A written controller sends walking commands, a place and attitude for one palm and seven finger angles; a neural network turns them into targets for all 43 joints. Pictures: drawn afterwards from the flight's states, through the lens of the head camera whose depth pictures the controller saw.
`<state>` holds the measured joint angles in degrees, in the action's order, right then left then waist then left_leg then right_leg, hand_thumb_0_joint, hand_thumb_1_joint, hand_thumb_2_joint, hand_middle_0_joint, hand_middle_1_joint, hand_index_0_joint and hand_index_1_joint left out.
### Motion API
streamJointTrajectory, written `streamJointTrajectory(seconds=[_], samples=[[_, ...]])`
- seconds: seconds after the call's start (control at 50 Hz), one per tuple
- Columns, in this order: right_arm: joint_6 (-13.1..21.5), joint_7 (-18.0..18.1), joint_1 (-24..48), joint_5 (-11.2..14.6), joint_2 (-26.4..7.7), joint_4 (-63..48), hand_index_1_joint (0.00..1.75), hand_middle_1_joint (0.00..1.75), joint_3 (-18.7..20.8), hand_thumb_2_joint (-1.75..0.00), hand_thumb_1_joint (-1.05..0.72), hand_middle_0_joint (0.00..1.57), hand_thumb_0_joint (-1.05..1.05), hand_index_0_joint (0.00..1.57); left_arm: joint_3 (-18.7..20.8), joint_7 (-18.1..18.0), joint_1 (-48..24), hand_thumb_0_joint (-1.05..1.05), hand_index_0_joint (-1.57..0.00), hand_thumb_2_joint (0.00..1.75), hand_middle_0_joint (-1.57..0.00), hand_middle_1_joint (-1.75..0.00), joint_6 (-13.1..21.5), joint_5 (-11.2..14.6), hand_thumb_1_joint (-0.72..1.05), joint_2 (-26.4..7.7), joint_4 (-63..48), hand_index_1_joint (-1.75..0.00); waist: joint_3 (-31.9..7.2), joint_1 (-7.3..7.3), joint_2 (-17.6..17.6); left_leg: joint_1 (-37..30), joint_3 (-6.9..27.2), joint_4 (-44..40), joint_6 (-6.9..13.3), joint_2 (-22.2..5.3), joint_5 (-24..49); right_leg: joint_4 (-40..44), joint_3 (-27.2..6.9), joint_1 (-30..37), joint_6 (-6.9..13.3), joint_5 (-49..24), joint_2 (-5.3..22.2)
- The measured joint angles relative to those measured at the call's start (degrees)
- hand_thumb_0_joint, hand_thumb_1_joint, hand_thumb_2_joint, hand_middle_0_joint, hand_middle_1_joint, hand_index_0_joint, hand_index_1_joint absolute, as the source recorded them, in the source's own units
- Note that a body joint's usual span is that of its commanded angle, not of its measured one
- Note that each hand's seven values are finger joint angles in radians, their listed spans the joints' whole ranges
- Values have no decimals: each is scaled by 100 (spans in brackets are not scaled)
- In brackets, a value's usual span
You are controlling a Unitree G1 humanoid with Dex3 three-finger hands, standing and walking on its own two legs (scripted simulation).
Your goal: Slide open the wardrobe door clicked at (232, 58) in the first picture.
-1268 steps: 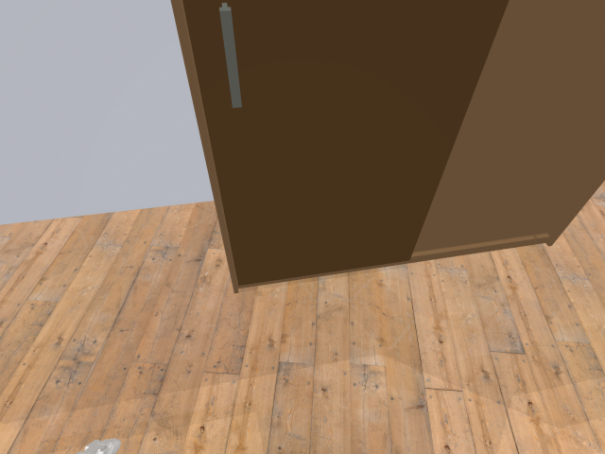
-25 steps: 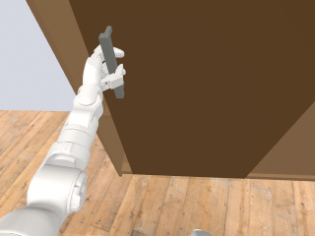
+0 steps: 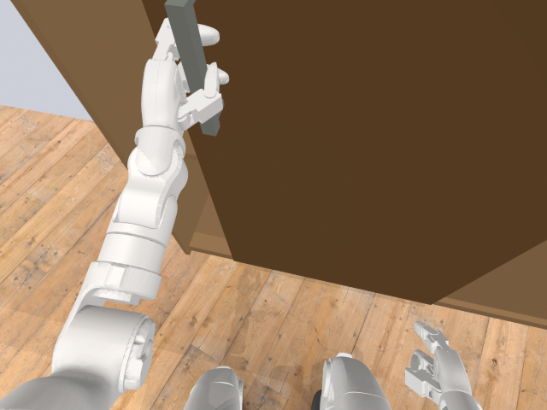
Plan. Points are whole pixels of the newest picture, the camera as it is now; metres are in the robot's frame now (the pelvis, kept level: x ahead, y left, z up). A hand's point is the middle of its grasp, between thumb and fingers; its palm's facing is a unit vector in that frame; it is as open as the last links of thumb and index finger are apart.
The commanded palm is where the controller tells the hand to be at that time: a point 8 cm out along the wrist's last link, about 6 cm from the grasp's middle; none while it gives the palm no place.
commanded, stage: step sideways, sliding the door along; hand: left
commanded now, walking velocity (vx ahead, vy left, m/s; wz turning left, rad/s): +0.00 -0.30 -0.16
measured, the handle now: (203, 67) +0.49 +0.17 +0.17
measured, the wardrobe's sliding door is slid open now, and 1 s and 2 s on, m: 0.18 0.43 0.43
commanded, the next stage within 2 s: stop walking and hold the door there in 0.94 s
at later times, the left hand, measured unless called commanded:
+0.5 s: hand (408, 127) +0.42 -0.09 +0.17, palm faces +0.05 -1.00 -0.05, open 6.1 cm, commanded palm +0.40 -0.07 +0.16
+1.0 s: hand (434, 123) +0.43 -0.11 +0.17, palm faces +0.44 -0.90 -0.02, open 6.8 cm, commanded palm +0.39 -0.15 +0.16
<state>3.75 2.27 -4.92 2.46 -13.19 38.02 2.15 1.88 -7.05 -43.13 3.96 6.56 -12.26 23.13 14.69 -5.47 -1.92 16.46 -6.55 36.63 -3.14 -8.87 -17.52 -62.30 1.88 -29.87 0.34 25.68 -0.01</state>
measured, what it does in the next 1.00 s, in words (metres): steps to the right: right foot, then left foot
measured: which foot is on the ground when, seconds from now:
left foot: down 0.00-0.20, up 0.22-0.36, down 0.38-0.68, up 0.70-0.84, down 0.86-1.00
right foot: up 0.00-0.18, down 0.20-0.38, up 0.40-0.66, down 0.68-0.86, up 0.88-1.00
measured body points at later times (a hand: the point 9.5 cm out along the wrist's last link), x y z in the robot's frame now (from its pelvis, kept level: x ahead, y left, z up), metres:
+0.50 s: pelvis +0.03 -0.21 +0.00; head +0.13 -0.19 +0.44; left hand +0.42 -0.03 +0.17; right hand +0.25 -0.42 -0.10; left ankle +0.03 -0.04 -0.72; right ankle +0.07 -0.32 -0.66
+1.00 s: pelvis +0.02 -0.37 +0.01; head +0.14 -0.33 +0.44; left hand +0.40 -0.07 +0.17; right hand +0.21 -0.59 -0.10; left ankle +0.02 -0.24 -0.72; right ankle +0.03 -0.51 -0.64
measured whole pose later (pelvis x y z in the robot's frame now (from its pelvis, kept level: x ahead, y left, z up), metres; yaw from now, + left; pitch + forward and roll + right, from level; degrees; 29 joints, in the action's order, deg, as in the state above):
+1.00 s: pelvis +0.02 -0.37 +0.01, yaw -1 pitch -1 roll -5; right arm 5.4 -1.4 -7.4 3.1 -12.5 35.8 2.9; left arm 15.4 -10.8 -32.0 2.6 4.0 -15.4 6.4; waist 16.4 -7.3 -2.0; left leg 15.3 -5.9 34.8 -1.7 -10.7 -18.5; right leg -64.5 2.8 -30.5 -1.6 27.4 -0.8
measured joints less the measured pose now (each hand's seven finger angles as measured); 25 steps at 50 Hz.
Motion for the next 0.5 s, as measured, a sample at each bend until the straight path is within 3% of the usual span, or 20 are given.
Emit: streamJointTrajectory(seconds=[0.1,0.16,0.18,0.2,0.22,0.24,0.26,0.3,0.34,0.36,0.38,0.4,0.46,0.5], samples=[[-36,-143,-35,27,328,-241,30,30,-134,-90,-90,20,1,20,-49,95,336,0,-19,85,-43,-140,19,-6,76,11,-500,-140,32,-249,-234,-193,231,-245,-451,-660,104,1037,-168,197,-173,-333,423],[-9,-186,-103,81,471,-390,30,30,-222,-89,-90,20,1,20,13,119,467,0,-20,85,-44,-140,19,3,75,-60,-672,-139,6,-297,-260,-222,453,-145,-676,-970,46,1943,-46,692,-234,-716,448],[11,-195,-131,110,503,-428,30,30,-246,-89,-90,21,1,20,42,104,490,0,-20,85,-44,-140,7,-1,75,-92,-706,-138,-25,-297,-229,-175,540,-9,-651,-1022,-17,2278,16,905,-245,-992,439],[28,-206,-113,145,476,-438,30,30,-260,-89,-90,21,1,20,106,72,516,-1,-20,86,-44,-140,6,-18,74,-82,-738,-137,-17,-271,-286,-97,670,198,-495,-1099,-88,2403,119,1033,-248,-1247,384],[30,-200,-37,176,380,-407,30,30,-242,-89,-90,21,1,20,193,19,576,-1,-21,86,-45,-140,29,-33,74,-12,-782,-137,29,-167,-451,53,868,514,-162,-1137,-138,2272,274,1062,-247,-1143,311],[30,-160,41,179,272,-350,30,30,-201,-89,-90,21,1,20,250,-31,665,-1,-21,86,-45,-140,50,-59,73,68,-841,-136,28,-52,-538,275,1024,1013,18,-947,-601,2147,377,1028,-235,-962,331],[24,-98,122,174,165,-284,30,30,-153,-89,-90,21,1,20,273,-75,777,-1,-21,85,-45,-140,40,-81,73,139,-941,-136,1,29,-550,488,1047,1562,55,-634,-1123,2084,413,967,-215,-829,405],[45,36,246,141,-27,-204,30,30,-46,-89,-90,21,1,20,233,-132,992,-2,-21,84,-45,-140,-32,-99,73,281,-1234,-136,-26,105,-503,731,812,2247,91,-30,-1689,2151,406,884,-158,-796,521],[128,115,330,133,-173,-177,30,30,25,-90,-90,20,1,20,114,-184,1149,-1,-20,84,-45,-140,-28,-104,74,439,-1538,-137,-3,193,-461,659,464,1728,101,347,-1599,2302,446,838,-95,-1003,533],[143,134,360,121,-223,-189,30,30,41,-90,-90,20,1,20,44,-185,1200,0,-20,84,-45,-140,18,-116,75,505,-1659,-137,16,248,-450,494,255,1069,81,414,-1127,2285,495,782,-35,-1135,496],[121,142,371,92,-251,-231,30,30,53,-90,-90,20,1,19,-32,-164,1234,0,-20,84,-45,-140,69,-126,76,543,-1759,-137,15,302,-454,263,55,320,107,387,-197,2152,557,683,-5,-1252,419],[93,139,395,59,-194,-260,30,30,94,-90,-90,20,1,19,-119,-112,1216,0,-19,84,-45,-140,118,-123,76,513,-1829,-138,73,309,-345,123,-26,6,267,342,177,1847,493,536,-42,-1305,355],[27,-69,373,-5,72,-337,30,30,122,-90,-90,20,1,19,-269,103,1164,0,-19,84,-45,-140,259,-242,77,401,-1838,-138,247,90,71,-97,-182,-61,150,71,58,469,64,48,-106,128,55],[77,-201,261,-33,142,-419,30,30,81,-90,-90,20,1,19,-315,139,1255,1,-21,84,-45,-140,293,-292,76,405,-1829,-139,214,44,48,-209,-160,-182,-29,-234,49,132,79,-93,-141,293,2]])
